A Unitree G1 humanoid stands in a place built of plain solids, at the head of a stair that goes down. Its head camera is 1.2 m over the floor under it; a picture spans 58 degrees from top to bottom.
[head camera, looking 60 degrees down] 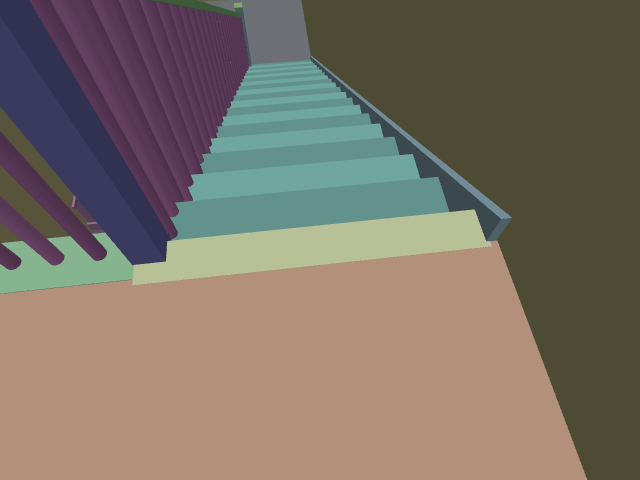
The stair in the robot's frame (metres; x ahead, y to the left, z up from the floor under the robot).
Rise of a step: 0.19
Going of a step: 0.29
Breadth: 1.11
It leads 7 degrees to the left of straight ahead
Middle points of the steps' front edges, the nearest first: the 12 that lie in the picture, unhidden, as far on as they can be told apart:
0.75 -0.01 0.00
1.04 0.07 -0.20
1.33 0.10 -0.39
1.62 0.14 -0.58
1.91 0.18 -0.77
2.20 0.21 -0.97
2.50 0.25 -1.16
2.79 0.28 -1.35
3.08 0.32 -1.54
3.37 0.35 -1.74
3.66 0.39 -1.93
3.95 0.42 -2.12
